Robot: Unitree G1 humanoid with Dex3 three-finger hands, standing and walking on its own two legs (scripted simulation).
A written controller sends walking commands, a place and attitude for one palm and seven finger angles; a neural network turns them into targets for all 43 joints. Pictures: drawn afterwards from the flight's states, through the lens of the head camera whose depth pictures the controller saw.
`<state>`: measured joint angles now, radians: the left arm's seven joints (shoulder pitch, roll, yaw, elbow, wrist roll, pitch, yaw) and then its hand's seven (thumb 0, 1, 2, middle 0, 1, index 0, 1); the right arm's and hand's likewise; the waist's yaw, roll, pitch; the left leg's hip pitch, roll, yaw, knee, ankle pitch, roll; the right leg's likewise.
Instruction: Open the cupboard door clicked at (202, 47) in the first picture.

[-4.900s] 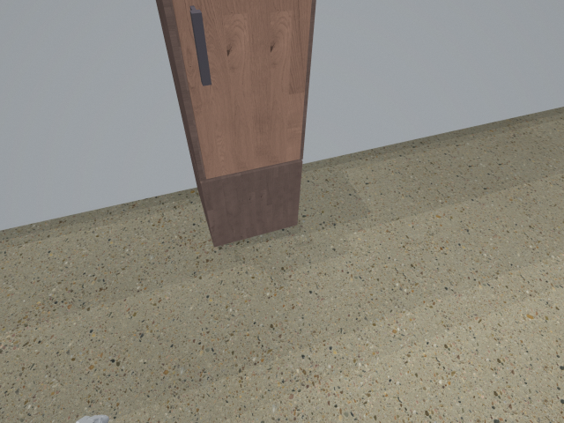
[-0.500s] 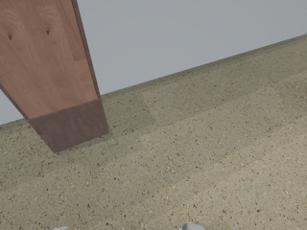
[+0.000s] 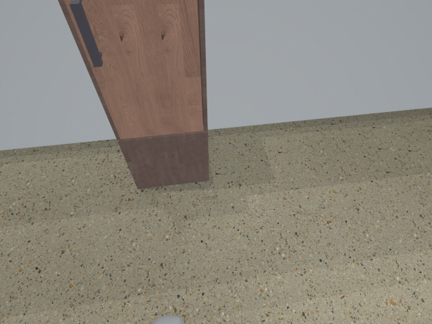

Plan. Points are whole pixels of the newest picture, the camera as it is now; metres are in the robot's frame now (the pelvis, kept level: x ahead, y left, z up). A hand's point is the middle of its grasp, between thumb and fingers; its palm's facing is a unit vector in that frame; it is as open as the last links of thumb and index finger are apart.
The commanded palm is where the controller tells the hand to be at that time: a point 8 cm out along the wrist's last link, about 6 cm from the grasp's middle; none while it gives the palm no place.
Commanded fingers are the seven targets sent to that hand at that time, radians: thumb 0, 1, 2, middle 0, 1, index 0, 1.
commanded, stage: turn to face it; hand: left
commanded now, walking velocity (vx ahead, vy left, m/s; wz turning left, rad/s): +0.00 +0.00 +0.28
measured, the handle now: (89, 32) +0.81 +0.42 +0.12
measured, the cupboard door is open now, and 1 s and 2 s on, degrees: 0 0 0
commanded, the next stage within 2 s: take the last steps up to it in 0.24 s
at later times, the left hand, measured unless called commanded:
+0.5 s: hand out of the picture +0.03 +0.22 -0.16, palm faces +0.15 -0.96 -0.25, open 7.4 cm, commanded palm none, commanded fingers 0.00 0.90 0.90 -0.20 -0.30 -0.20 -0.30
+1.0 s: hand out of the picture -0.08 +0.17 -0.17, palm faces +0.36 -0.92 -0.13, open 7.4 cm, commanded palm none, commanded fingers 0.00 0.90 0.90 -0.20 -0.30 -0.20 -0.30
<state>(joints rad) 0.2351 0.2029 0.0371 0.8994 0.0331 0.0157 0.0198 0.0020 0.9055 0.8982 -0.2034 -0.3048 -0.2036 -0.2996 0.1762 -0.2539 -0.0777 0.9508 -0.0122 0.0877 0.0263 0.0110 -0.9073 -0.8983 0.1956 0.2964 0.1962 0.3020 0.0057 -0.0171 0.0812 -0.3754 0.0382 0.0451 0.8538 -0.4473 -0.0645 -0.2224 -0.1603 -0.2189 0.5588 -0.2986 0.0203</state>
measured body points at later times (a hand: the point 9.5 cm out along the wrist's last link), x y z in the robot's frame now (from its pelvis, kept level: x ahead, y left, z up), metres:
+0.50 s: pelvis -0.01 +0.01 +0.00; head -0.01 +0.00 +0.45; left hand +0.02 +0.27 -0.14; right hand +0.07 -0.21 -0.16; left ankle -0.01 +0.13 -0.74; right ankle -0.01 -0.09 -0.74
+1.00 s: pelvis +0.08 +0.08 -0.01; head +0.10 +0.10 +0.44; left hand -0.10 +0.22 -0.16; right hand +0.20 -0.13 -0.16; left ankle +0.13 +0.20 -0.74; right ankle -0.01 -0.09 -0.73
